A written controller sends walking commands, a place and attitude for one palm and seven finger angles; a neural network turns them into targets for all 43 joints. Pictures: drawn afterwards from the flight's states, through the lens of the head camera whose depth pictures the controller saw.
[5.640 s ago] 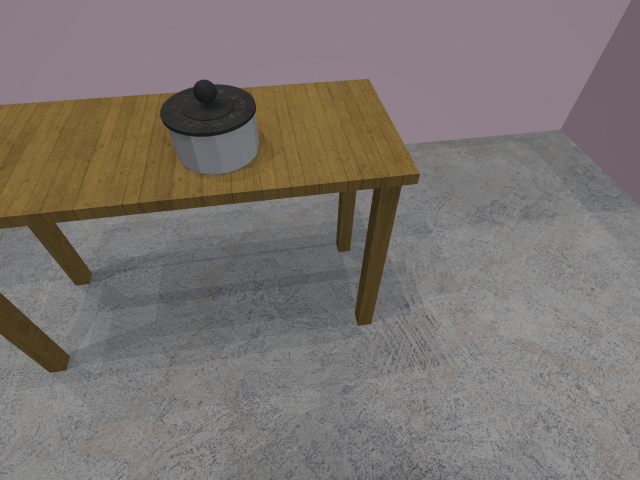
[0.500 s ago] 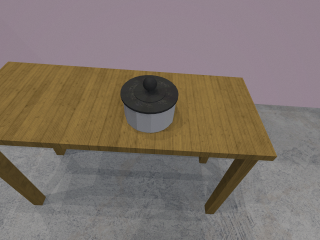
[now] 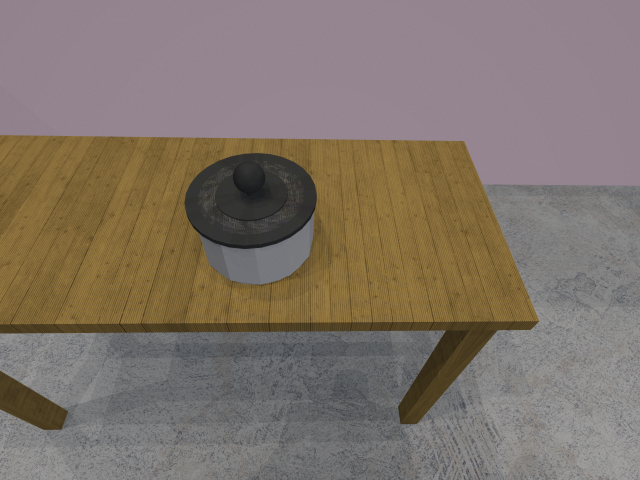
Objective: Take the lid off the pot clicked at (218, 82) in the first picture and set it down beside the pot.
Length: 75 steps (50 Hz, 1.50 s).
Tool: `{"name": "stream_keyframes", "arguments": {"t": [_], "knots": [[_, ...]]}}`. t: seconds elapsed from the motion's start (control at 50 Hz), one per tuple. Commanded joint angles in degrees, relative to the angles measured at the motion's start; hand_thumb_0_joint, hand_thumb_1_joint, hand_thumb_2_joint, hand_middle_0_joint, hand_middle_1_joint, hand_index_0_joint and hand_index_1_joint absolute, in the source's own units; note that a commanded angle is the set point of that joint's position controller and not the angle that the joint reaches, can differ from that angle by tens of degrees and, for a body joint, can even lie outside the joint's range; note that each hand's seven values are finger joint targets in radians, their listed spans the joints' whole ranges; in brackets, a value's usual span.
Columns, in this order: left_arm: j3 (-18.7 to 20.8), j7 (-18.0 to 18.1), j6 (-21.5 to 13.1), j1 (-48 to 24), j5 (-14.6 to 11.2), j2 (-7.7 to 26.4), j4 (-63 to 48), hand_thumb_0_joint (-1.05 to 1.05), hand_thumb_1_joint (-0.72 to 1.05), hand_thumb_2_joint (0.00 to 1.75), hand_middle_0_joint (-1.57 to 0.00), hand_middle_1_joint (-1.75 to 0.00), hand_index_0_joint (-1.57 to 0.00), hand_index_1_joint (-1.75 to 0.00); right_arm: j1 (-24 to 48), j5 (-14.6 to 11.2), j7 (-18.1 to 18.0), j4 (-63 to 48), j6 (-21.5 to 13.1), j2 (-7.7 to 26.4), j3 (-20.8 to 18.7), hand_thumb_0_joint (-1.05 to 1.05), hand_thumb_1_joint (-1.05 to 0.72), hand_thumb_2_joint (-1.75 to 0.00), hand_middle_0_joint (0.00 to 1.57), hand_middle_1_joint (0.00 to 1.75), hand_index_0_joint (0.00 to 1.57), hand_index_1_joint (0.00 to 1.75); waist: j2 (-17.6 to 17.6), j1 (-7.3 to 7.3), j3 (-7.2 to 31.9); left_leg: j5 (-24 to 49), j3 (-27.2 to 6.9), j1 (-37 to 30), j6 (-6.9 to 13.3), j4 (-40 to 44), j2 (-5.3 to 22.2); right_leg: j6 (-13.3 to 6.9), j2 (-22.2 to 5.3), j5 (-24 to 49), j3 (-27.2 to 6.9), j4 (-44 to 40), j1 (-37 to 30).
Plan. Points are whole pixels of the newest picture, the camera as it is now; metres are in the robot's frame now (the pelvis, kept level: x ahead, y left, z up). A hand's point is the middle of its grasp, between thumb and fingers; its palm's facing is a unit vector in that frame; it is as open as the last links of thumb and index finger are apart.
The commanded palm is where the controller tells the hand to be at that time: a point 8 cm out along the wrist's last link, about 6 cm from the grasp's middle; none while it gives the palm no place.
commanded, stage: come to a stop and stand still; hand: left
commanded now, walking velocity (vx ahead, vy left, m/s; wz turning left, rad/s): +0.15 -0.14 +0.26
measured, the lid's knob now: (249, 177) +0.50 +0.13 +0.09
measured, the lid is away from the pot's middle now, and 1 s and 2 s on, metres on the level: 0.00 0.00 0.00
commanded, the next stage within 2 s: look again from close up in 1.46 s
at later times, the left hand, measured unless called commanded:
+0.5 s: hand out of the picture +0.07 +0.18 -0.17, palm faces +0.06 -0.97 -0.24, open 7.4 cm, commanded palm none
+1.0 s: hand out of the picture +0.03 +0.19 -0.18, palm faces +0.00 -0.98 -0.18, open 7.4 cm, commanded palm none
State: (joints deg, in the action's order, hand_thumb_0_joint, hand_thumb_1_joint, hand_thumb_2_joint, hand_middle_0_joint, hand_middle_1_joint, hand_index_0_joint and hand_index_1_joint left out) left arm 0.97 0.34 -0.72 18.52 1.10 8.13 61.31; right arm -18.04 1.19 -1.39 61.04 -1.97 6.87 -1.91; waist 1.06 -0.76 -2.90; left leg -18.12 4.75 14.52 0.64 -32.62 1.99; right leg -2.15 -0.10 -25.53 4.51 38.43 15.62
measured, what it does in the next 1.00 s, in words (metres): steps on the spot: right foot, then left foot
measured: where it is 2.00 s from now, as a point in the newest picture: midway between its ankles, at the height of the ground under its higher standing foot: outside the picture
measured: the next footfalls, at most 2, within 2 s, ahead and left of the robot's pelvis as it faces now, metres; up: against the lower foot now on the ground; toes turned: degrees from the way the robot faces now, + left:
right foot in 0.02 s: +0.03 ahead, -0.10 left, +0.00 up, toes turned +1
left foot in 0.26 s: +0.12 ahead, +0.10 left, +0.00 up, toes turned +5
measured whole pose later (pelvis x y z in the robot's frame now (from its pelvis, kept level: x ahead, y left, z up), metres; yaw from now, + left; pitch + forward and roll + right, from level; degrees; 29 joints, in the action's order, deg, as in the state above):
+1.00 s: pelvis +0.01 +0.02 +0.00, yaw +1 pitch +0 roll -1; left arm -1.1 1.8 1.3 18.5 1.2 10.7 53.2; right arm -19.4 1.1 -0.5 55.3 0.8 9.2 0.4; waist 0.9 -0.5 -1.3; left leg -11.1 4.9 21.3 4.2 -32.4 -0.3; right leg -0.9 -0.1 -18.9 5.1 31.9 12.7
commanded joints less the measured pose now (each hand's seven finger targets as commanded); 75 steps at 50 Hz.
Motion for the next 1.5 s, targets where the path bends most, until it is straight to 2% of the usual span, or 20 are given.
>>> {"name": "stream_keyframes", "arguments": {"t": [0.0,0.02,0.04,0.08,0.14,0.2,0.24,0.3,0.36,0.42,0.46,0.48,0.5,0.54,0.6,0.66,0.7,0.76,0.86,1.48], "knots": [[2.32,1.26,-1.76,13.12,0.21,8.91,0.00,0.00,0.90,0.90,-0.20,-0.30,-0.20,-0.30,1.84,-0.86,-0.03,-4.23,-0.26,3.41,-1.13,0.00,-0.90,-0.90,0.20,0.30,0.20,0.30,17.22,5.15,-1.05,-12.92,2.61,23.12,0.72,-14.24,-2.60,-6.47,-18.03,10.08,-24.23,-26.00,-17.44],[1.94,1.51,-1.72,12.46,0.25,8.80,-0.65,0.00,0.90,0.90,-0.20,-0.30,-0.20,-0.30,4.02,-0.57,-0.02,-4.35,0.05,4.51,-1.46,0.00,-0.90,-0.90,0.20,0.30,0.20,0.30,10.98,5.41,-2.09,-15.30,-1.09,21.93,0.65,-22.85,-1.08,-11.24,-20.84,7.91,-26.30,-27.19,-12.24],[1.98,1.85,-1.85,10.21,0.13,7.66,-1.15,0.00,0.90,0.90,-0.20,-0.30,-0.20,-0.30,4.24,-0.67,-0.10,-4.21,0.51,3.65,-1.61,0.00,-0.90,-0.90,0.20,0.30,0.20,0.30,8.55,4.01,-4.03,-13.18,-2.27,22.91,0.44,-26.49,-0.33,-12.19,-20.35,15.01,-25.92,-26.60,-10.91],[0.82,2.24,-2.01,5.74,0.39,4.73,-1.88,0.00,0.90,0.90,-0.20,-0.30,-0.20,-0.30,3.11,-0.62,-0.19,-2.65,0.82,2.34,-0.90,0.00,-0.90,-0.90,0.20,0.30,0.20,0.30,2.93,1.37,-5.01,-10.74,-3.30,19.13,-0.47,-24.71,1.01,-12.02,-17.16,39.10,-16.13,-20.76,-9.36],[0.33,2.31,-2.24,4.04,0.27,5.25,-2.25,0.00,0.90,0.90,-0.20,-0.30,-0.20,-0.30,1.42,-1.35,-0.18,-1.12,0.90,0.39,0.21,0.00,-0.90,-0.90,0.20,0.30,0.20,0.30,4.91,1.02,1.11,-6.64,-0.39,9.19,-1.40,-9.15,-1.25,-8.23,-12.77,60.16,-7.58,-14.77,-13.34],[0.51,2.29,-1.75,1.11,-0.77,7.11,-3.26,0.00,0.90,0.90,-0.20,-0.30,-0.20,-0.30,-1.96,-1.51,-0.49,-0.15,1.06,3.46,0.24,0.00,-0.90,-0.90,0.20,0.30,0.20,0.30,4.97,-1.15,3.33,20.67,-1.83,-6.07,-0.48,7.20,0.02,-2.21,-8.93,57.45,-3.68,-8.13,-9.02],[0.80,2.61,-0.68,2.08,-1.06,6.19,-4.79,0.00,0.90,0.90,-0.20,-0.30,-0.20,-0.30,-1.19,-1.50,-0.94,-1.95,1.05,7.75,-0.68,0.00,-0.90,-0.90,0.20,0.30,0.20,0.30,-0.14,0.22,4.31,47.79,-7.95,-12.04,3.75,5.35,8.33,1.29,-5.40,36.78,-2.70,-8.08,-4.16],[0.77,3.24,0.71,3.18,-0.82,5.85,-4.56,0.00,0.90,0.90,-0.20,-0.30,-0.20,-0.30,2.89,-1.67,-1.82,-3.26,1.15,8.14,-0.40,0.00,-0.90,-0.90,0.20,0.30,0.20,0.30,-10.57,2.08,2.27,59.62,-12.29,-10.25,6.85,6.98,11.01,2.06,-4.55,14.99,-2.95,-10.44,-4.66],[1.07,2.98,1.12,2.87,-0.75,6.83,-4.97,0.00,0.90,0.90,-0.20,-0.30,-0.20,-0.30,4.18,-1.39,-1.73,-4.88,1.59,9.22,-1.02,0.00,-0.90,-0.90,0.20,0.30,0.20,0.30,-7.11,2.12,4.49,53.36,-12.01,-11.38,6.43,6.47,10.48,1.75,-4.83,15.50,-3.50,-11.83,-5.15],[1.44,3.11,0.54,2.95,-0.30,8.01,-6.33,0.00,0.90,0.90,-0.20,-0.30,-0.20,-0.30,4.52,-1.23,-1.35,-6.34,2.35,8.81,-1.49,0.00,-0.90,-0.90,0.20,0.30,0.20,0.30,0.25,1.52,7.80,35.17,-8.32,-8.77,2.76,2.26,6.59,0.35,-8.65,37.11,-7.23,-13.90,-7.95],[1.19,2.98,0.29,1.78,-0.22,8.57,-7.38,0.00,0.90,0.90,-0.20,-0.30,-0.20,-0.30,4.70,-1.22,-0.91,-6.53,2.64,7.73,-1.29,0.00,-0.90,-0.90,0.20,0.30,0.20,0.30,3.38,1.19,7.46,22.76,-6.07,-5.37,0.76,2.53,4.11,-1.41,-11.45,41.93,-8.88,-14.40,-9.20],[0.94,4.89,-1.00,1.14,0.29,8.06,-8.95,0.00,0.90,0.90,-0.20,-0.30,-0.20,-0.30,5.19,-0.82,-0.52,-10.42,1.14,11.41,-1.83,0.00,-0.90,-0.90,0.20,0.30,0.20,0.30,-4.92,-1.02,10.39,29.82,-2.75,-8.43,0.22,-3.17,4.22,1.83,-10.62,63.18,-10.92,-9.93,-6.35],[1.92,4.33,-1.13,-0.77,0.23,11.85,-12.76,0.00,0.90,0.90,-0.20,-0.30,-0.20,-0.30,1.80,-0.38,0.16,-10.91,1.85,8.54,-1.35,0.00,-0.90,-0.90,0.20,0.30,0.20,0.30,-0.68,-1.46,12.16,16.81,-4.14,-1.28,1.78,-4.24,2.63,-0.58,-11.42,52.66,-8.90,-7.34,-10.41],[1.68,3.69,-0.69,-1.83,0.15,11.31,-13.62,0.00,0.90,0.90,-0.20,-0.30,-0.20,-0.30,4.36,-0.07,0.60,-13.20,2.56,7.18,-0.94,0.00,-0.90,-0.90,0.20,0.30,0.20,0.30,2.51,-0.07,10.68,7.35,-2.66,1.65,1.03,-4.34,0.44,-4.67,-12.77,41.13,-10.62,-8.01,-8.07],[1.26,3.38,-0.36,-2.44,0.33,10.75,-15.25,0.00,0.90,0.90,-0.20,-0.30,-0.20,-0.30,5.80,-0.15,1.08,-14.56,3.08,6.92,-0.76,0.00,-0.90,-0.90,0.20,0.30,0.20,0.30,9.00,-0.37,-0.32,0.16,-2.77,4.64,0.94,-7.76,-0.25,-6.42,-13.27,24.69,-12.62,-14.96,2.84],[0.86,2.93,0.52,-4.64,0.29,10.94,-16.01,0.00,0.90,0.90,-0.20,-0.30,-0.20,-0.30,3.06,0.05,1.35,-13.44,3.11,7.37,-0.42,0.00,-0.90,-0.90,0.20,0.30,0.20,0.30,1.92,-1.71,-4.87,1.46,-4.50,-0.57,1.06,-2.68,1.15,-5.09,-9.91,4.41,-9.58,-14.81,12.70],[0.47,2.68,1.29,-3.02,0.21,9.93,-16.01,0.00,0.90,0.90,-0.20,-0.30,-0.20,-0.30,2.76,0.38,1.39,-13.03,2.73,9.38,-0.31,0.00,-0.90,-0.90,0.20,0.30,0.20,0.30,-3.52,-0.17,-7.52,-3.55,-11.28,8.29,3.85,5.21,3.98,-2.37,-3.98,-4.95,-6.53,-11.48,9.35],[0.30,2.46,1.27,1.51,0.00,9.18,-14.27,0.00,0.90,0.90,-0.20,-0.30,-0.20,-0.30,3.78,0.31,1.11,-13.41,2.02,10.35,0.14,0.00,-0.90,-0.90,0.20,0.30,0.20,0.30,-3.84,2.39,-3.25,-9.47,-15.74,12.75,5.00,11.44,5.85,-1.25,-2.18,-1.97,-4.69,-9.91,0.81],[-0.12,2.18,0.80,2.22,0.00,8.80,-12.83,0.00,0.90,0.90,-0.20,-0.30,-0.20,-0.30,0.74,0.07,0.77,-11.50,1.16,9.01,0.60,0.00,-0.90,-0.90,0.20,0.30,0.20,0.30,-2.29,1.67,1.37,-5.44,-11.82,7.14,3.64,9.72,4.29,-2.16,-4.52,-0.53,-6.73,-13.16,0.40],[-2.07,2.34,-0.16,10.35,0.21,3.45,0.25,0.00,0.90,0.90,-0.20,-0.30,-0.20,-0.30,-2.34,-1.17,-0.14,-1.21,-0.29,5.83,0.98,0.00,-0.90,-0.90,0.20,0.30,0.20,0.30,-1.60,1.64,-1.03,3.21,-11.78,0.26,4.44,14.00,5.18,-0.19,-5.68,9.87,-4.84,-17.14,-1.73]]}}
